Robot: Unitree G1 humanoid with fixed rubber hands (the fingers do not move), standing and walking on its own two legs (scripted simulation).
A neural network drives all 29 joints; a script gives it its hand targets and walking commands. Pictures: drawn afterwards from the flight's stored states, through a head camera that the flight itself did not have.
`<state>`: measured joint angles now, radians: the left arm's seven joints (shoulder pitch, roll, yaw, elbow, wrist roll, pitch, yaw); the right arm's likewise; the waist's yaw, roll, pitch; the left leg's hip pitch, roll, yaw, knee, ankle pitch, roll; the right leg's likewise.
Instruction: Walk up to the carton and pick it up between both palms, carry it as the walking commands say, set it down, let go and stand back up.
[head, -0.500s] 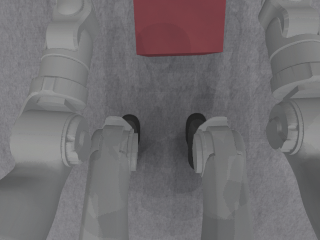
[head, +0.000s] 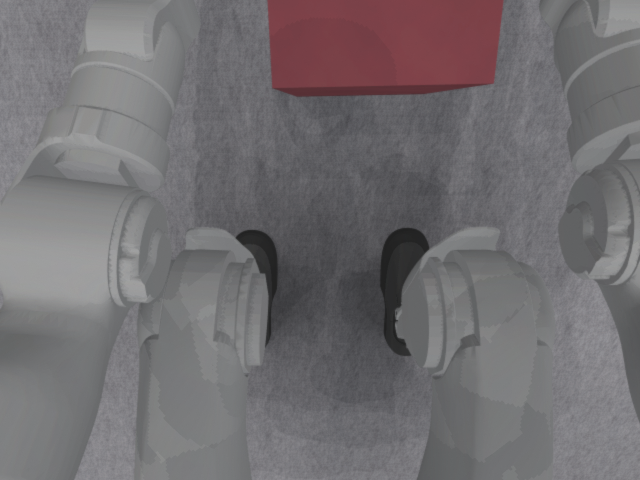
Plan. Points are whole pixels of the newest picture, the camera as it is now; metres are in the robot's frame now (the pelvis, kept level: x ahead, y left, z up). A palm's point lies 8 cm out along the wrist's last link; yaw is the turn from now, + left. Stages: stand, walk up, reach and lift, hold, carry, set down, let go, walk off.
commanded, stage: reach and lift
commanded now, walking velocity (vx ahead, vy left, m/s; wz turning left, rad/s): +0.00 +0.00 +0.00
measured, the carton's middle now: out of the picture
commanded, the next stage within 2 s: none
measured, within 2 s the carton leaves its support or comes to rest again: leaves its support in 1.38 s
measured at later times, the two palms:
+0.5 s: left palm out of the picture +0.56 +0.09 -0.18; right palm out of the picture +0.56 -0.18 -0.18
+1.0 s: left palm out of the picture +0.56 +0.09 -0.18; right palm out of the picture +0.55 -0.18 -0.18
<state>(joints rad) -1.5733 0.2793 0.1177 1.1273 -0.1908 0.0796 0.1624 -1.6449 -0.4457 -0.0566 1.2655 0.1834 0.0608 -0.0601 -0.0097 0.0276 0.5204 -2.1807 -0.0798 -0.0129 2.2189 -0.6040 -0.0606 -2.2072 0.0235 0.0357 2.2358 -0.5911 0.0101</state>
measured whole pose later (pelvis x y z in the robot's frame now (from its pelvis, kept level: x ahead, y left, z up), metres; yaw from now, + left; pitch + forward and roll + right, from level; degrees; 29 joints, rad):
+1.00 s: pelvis +0.01 +0.00 -0.01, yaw +0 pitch +33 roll +2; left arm -1.50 0.18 0.33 1.02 0.00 0.19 0.09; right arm -1.52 -0.29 -0.19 1.09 0.02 0.18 -0.02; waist -0.03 0.03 0.45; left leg -2.18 -0.12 -0.04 2.26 -0.65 -0.09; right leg -2.22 0.03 0.03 2.28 -0.63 0.00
